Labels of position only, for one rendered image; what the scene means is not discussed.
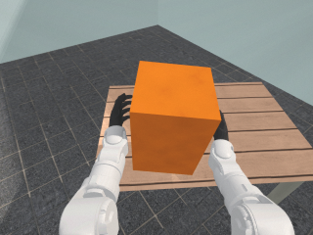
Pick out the left robot forearm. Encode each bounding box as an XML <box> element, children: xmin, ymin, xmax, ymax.
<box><xmin>59</xmin><ymin>125</ymin><xmax>129</xmax><ymax>235</ymax></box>

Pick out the right robot hand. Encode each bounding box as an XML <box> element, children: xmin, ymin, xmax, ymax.
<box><xmin>213</xmin><ymin>110</ymin><xmax>229</xmax><ymax>141</ymax></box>

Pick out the left robot upper arm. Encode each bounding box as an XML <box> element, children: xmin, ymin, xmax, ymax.
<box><xmin>60</xmin><ymin>196</ymin><xmax>119</xmax><ymax>235</ymax></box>

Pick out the right robot forearm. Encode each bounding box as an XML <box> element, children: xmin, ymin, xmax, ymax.
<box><xmin>208</xmin><ymin>139</ymin><xmax>295</xmax><ymax>235</ymax></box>

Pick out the table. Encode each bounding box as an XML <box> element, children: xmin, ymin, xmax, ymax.
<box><xmin>95</xmin><ymin>81</ymin><xmax>313</xmax><ymax>205</ymax></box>

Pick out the left robot hand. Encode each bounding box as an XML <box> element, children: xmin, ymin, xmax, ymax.
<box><xmin>109</xmin><ymin>93</ymin><xmax>133</xmax><ymax>127</ymax></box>

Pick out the carton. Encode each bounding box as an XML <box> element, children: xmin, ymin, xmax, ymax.
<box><xmin>129</xmin><ymin>61</ymin><xmax>222</xmax><ymax>175</ymax></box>

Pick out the right robot upper arm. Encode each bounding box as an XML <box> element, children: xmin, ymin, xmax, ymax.
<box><xmin>231</xmin><ymin>203</ymin><xmax>294</xmax><ymax>235</ymax></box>

